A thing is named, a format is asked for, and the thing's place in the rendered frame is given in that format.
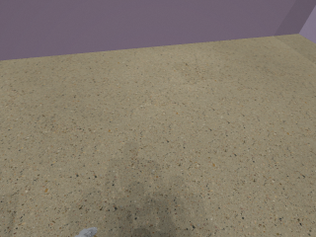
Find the robot left hand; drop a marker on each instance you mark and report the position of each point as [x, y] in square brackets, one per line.
[89, 232]

